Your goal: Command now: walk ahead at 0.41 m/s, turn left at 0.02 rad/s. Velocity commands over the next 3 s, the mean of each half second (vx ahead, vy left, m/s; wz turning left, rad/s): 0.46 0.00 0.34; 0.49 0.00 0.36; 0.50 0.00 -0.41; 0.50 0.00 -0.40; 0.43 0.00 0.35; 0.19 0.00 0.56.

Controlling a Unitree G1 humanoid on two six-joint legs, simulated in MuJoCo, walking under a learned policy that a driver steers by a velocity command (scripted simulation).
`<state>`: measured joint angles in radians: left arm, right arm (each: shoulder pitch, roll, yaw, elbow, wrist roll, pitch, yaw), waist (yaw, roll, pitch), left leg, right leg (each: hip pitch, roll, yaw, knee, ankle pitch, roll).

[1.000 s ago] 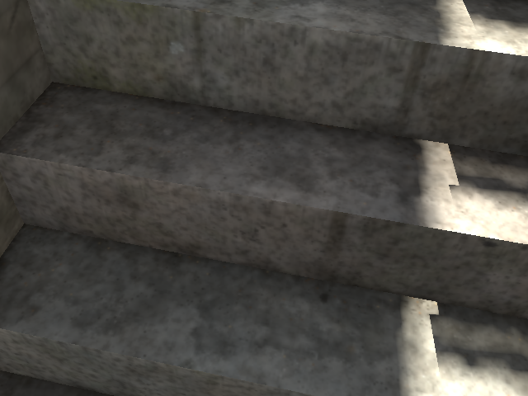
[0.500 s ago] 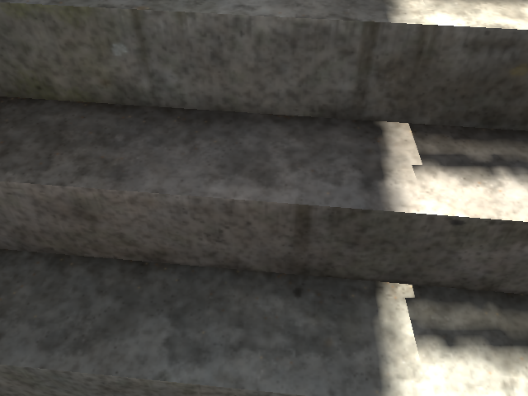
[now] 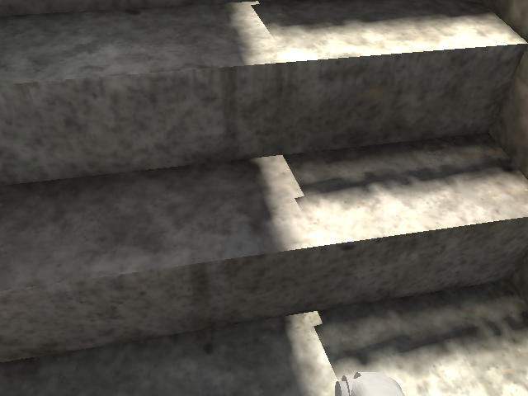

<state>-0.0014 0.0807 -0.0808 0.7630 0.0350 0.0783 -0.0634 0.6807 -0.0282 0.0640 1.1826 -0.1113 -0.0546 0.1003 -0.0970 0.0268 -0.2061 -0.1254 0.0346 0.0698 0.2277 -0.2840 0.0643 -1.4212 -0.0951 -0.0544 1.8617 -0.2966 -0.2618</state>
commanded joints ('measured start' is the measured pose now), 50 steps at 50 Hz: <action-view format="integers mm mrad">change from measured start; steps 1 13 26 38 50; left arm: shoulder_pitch -410 -26 467 318 -129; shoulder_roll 35 -7 83 12 198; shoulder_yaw -9 59 36 71 58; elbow -169 231 425 226 -53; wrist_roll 6 7 89 -20 -37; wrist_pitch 38 -131 -179 -154 -51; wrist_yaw -45 10 -39 -8 1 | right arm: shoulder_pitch -64 -333 -958 -454 -480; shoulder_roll -204 -33 -149 -205 -321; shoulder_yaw -14 -65 -21 -64 -73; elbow -34 -177 -463 -150 -175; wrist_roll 51 111 89 51 -2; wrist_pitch -29 16 125 45 0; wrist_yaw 49 12 -48 -64 23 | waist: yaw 88 29 91 32 183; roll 202 11 -96 22 70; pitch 150 190 70 103 77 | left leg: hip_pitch -447 -1044 -1313 -362 -599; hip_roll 264 -47 95 60 74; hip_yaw -199 -385 -17 -702 -166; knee -294 1859 1599 234 -150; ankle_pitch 810 259 183 -382 151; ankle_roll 313 237 246 99 146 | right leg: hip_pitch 488 812 1285 364 377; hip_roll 87 -175 -162 169 101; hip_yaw -173 327 -167 435 -48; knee -240 -1485 -1765 147 31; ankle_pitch -211 -266 368 485 194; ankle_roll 58 45 65 78 54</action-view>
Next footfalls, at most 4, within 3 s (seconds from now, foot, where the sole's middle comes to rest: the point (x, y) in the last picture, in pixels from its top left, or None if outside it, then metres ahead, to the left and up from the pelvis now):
0.08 right None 0.18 -0.15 -0.58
0.60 left None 0.40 0.15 -0.38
1.08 right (210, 215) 0.64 0.06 -0.17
1.56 left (44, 43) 0.87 0.33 0.03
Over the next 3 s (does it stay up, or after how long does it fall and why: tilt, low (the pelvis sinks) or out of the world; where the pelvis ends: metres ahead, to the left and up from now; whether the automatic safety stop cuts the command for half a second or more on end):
stays up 1.30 0.22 1.01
